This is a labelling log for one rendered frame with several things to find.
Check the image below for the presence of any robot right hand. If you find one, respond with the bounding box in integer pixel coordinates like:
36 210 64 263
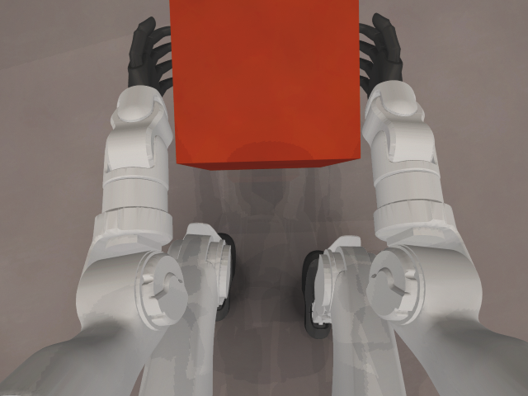
359 13 403 99

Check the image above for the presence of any robot left forearm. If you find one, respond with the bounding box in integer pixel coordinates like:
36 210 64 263
76 85 173 312

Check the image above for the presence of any right robot foot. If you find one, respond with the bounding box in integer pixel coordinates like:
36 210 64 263
302 250 331 339

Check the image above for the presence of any robot left upper arm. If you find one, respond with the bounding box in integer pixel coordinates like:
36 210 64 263
0 250 188 396

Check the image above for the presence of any robot right thigh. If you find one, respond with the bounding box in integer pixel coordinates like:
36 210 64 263
316 246 407 396

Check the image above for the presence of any robot left hand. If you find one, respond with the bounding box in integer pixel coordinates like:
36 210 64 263
128 16 173 97

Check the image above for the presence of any robot right upper arm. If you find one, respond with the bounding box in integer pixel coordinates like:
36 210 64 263
366 244 528 396

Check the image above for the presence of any robot right forearm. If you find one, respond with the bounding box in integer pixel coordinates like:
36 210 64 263
362 80 483 296

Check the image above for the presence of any carton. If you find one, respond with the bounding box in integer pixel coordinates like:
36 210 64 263
169 0 361 171

